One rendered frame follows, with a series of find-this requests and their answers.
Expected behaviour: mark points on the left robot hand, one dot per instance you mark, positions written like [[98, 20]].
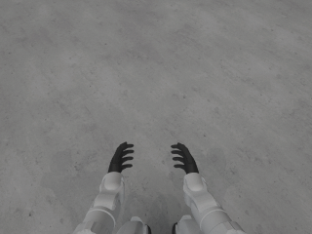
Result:
[[117, 160]]

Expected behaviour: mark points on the robot shin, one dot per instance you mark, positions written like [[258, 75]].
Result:
[[185, 217], [136, 218]]

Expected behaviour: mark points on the right robot shin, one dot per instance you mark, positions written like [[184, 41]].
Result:
[[185, 217]]

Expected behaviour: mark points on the left robot shin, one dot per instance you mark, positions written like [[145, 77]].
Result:
[[136, 218]]

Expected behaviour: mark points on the right robot forearm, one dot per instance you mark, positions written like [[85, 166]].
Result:
[[207, 211]]

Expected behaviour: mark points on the right robot hand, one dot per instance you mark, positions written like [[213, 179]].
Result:
[[187, 159]]

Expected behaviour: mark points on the left robot forearm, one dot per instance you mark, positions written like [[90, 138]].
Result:
[[102, 215]]

